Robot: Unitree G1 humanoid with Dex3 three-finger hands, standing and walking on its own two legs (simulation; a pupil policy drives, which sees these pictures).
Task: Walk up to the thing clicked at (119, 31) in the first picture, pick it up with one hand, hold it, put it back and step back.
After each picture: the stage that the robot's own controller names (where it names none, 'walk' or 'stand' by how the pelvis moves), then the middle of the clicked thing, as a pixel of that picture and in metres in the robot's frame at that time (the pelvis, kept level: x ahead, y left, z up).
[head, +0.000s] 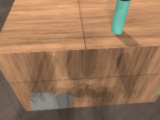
stand; (120, 12) +0.81 -0.18 +0.04
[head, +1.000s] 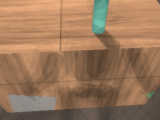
sink last; (100, 9) +0.73 -0.06 +0.07
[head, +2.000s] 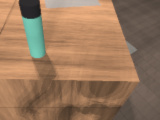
rise first; (34, 31) +0.55 +0.22 +0.07
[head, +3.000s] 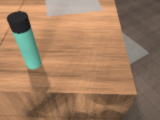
stand; (26, 43) +0.51 +0.25 +0.06
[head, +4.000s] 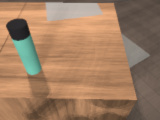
stand; (26, 49) +0.50 +0.25 +0.05
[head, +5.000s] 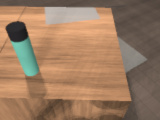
stand; (24, 51) +0.51 +0.27 +0.04
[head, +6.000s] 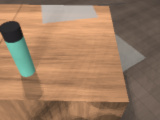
stand; (19, 52) +0.49 +0.28 +0.04
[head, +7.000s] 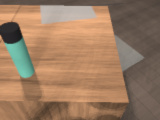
stand; (19, 52) +0.49 +0.28 +0.04
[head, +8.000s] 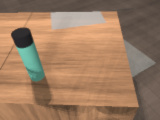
rise first; (30, 57) +0.48 +0.27 +0.04
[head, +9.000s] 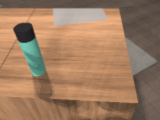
go down; (32, 52) +0.50 +0.27 +0.04
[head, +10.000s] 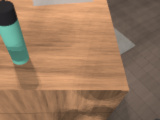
go down; (12, 37) +0.52 +0.25 +0.06
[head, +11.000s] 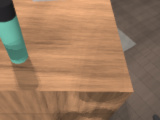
go down; (11, 34) +0.50 +0.25 +0.08
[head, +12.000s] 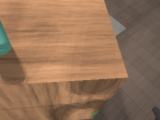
close in; out of the picture +0.50 +0.27 +0.11
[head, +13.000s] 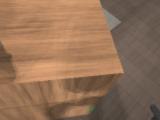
close; out of the picture +0.51 +0.27 +0.12
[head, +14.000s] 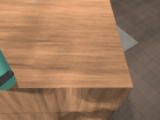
lift; out of the picture +0.38 +0.28 +0.11
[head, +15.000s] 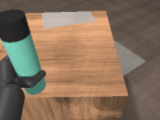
lift; (24, 58) +0.33 +0.18 +0.20
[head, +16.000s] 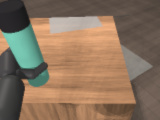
hold; (26, 50) +0.34 +0.17 +0.23
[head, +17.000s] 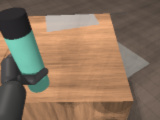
hold; (27, 56) +0.34 +0.17 +0.21
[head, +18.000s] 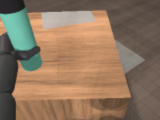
crouch; (21, 34) +0.41 +0.20 +0.22
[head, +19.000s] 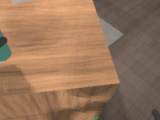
lower; out of the picture +0.49 +0.26 +0.14
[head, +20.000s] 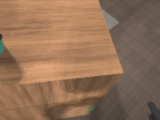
lower; out of the picture +0.50 +0.26 +0.12
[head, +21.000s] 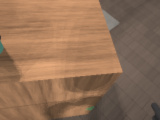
lower; out of the picture +0.50 +0.26 +0.12
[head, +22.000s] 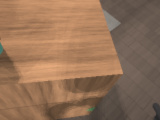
lower; out of the picture +0.49 +0.27 +0.12
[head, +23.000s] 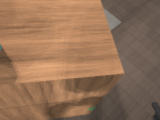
rest; out of the picture +0.50 +0.27 +0.12
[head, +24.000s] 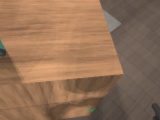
withdraw; out of the picture +0.49 +0.26 +0.12
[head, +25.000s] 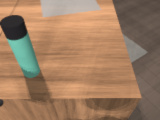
sink last; (23, 50) +0.46 +0.24 +0.08
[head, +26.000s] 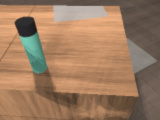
stand; (33, 47) +0.50 +0.26 +0.07
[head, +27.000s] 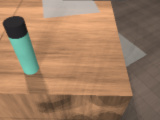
stand; (23, 48) +0.49 +0.26 +0.06
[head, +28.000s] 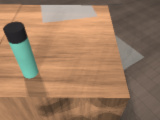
stand; (23, 53) +0.48 +0.26 +0.05
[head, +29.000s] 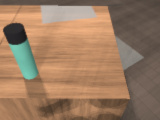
stand; (23, 54) +0.48 +0.26 +0.04
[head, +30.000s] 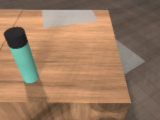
walk; (23, 58) +0.47 +0.26 +0.05
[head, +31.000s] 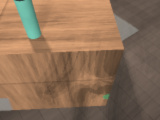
walk; (27, 13) +0.66 +0.28 +0.07
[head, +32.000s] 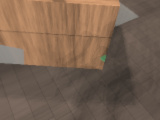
walk; out of the picture +1.07 +0.22 +0.07
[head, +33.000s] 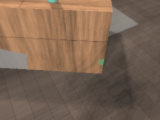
stand; out of the picture +1.14 +0.27 +0.06
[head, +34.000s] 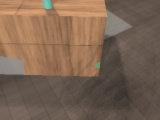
stand; out of the picture +1.13 +0.28 +0.04
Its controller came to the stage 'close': yes
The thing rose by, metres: 0.21
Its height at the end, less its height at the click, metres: +0.00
